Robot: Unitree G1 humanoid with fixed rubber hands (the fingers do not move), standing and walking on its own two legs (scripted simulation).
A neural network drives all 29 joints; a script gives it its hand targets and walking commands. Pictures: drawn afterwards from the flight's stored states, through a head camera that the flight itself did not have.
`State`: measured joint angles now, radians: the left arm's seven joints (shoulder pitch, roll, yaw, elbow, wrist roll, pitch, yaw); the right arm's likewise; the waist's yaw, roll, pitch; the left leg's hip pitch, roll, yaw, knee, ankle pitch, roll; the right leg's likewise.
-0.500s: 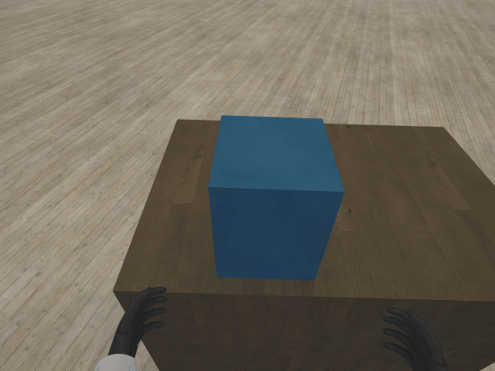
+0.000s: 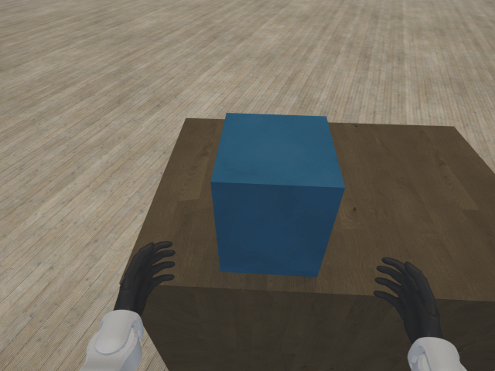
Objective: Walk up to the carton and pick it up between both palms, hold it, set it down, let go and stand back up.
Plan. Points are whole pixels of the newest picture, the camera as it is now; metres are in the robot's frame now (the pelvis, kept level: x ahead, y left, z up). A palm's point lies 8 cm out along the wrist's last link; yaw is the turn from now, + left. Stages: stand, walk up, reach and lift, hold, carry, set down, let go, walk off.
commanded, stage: reach and lift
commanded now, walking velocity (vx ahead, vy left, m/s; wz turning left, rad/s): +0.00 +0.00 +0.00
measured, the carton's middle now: (272, 195) +0.46 +0.01 +0.05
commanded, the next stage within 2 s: none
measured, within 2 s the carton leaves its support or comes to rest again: neither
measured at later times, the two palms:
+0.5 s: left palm (142, 238) +0.30 +0.21 +0.11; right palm (416, 259) +0.29 -0.20 +0.10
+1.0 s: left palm (149, 171) +0.38 +0.21 +0.17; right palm (411, 192) +0.37 -0.20 +0.16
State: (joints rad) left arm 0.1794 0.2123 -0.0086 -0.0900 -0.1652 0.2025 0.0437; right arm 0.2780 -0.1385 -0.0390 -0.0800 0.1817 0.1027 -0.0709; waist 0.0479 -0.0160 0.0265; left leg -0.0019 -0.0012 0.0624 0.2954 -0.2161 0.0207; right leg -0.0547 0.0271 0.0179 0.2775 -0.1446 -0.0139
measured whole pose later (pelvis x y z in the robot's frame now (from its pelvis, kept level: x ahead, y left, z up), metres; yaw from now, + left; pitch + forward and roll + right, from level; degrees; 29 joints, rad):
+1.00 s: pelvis -0.01 -0.01 +0.00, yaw +1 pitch +1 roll -1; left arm -0.63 0.29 0.18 0.27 -0.14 0.60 0.01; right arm -0.59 -0.30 -0.01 0.40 0.37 0.37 -0.12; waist -0.03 -0.03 -0.03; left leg -0.15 0.01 0.05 0.33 -0.21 0.02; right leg -0.18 0.03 0.00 0.29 -0.12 -0.02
